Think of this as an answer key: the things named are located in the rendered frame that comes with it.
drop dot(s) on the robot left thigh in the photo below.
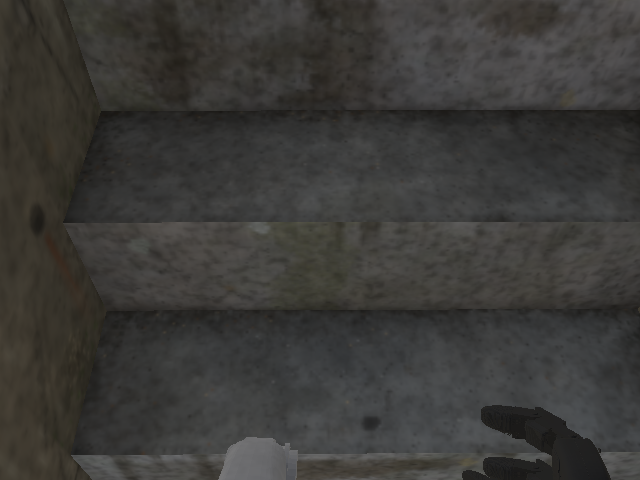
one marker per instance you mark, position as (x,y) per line
(260,459)

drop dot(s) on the robot right hand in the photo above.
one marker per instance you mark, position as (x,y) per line
(573,458)

